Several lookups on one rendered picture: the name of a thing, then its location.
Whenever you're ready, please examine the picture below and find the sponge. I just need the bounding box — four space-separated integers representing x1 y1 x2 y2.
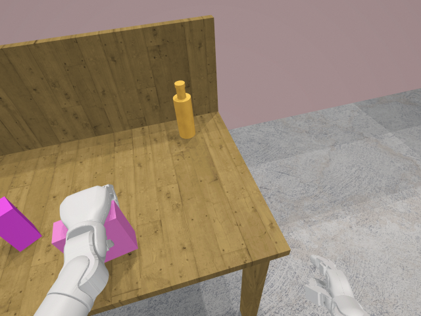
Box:
52 200 138 263

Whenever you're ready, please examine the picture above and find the table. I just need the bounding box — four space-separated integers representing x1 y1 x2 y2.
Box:
0 15 291 316

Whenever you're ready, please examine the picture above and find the robot right hand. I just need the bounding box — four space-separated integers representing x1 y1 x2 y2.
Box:
305 255 354 313

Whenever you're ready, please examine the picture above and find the robot right forearm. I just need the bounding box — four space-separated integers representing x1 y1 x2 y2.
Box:
331 295 370 316

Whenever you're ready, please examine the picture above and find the robot left forearm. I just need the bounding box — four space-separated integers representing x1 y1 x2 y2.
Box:
34 221 109 316

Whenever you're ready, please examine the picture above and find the robot left hand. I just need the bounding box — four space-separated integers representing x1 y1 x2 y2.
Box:
60 184 120 251

